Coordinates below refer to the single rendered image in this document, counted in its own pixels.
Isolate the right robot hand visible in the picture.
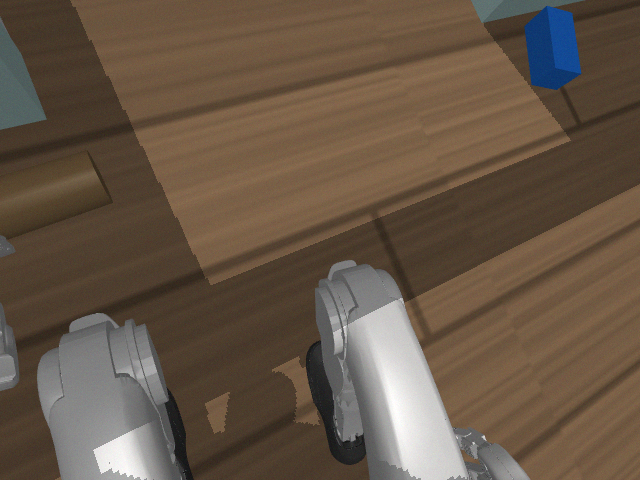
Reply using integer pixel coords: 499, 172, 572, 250
452, 427, 530, 480

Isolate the left robot arm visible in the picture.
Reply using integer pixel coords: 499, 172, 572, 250
0, 302, 19, 391

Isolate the left robot hand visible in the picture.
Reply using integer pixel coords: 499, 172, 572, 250
0, 235, 16, 257

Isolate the left robot foot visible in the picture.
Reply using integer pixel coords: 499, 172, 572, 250
165, 388, 194, 480

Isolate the right robot foot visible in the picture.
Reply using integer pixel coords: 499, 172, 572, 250
306, 340, 366, 465

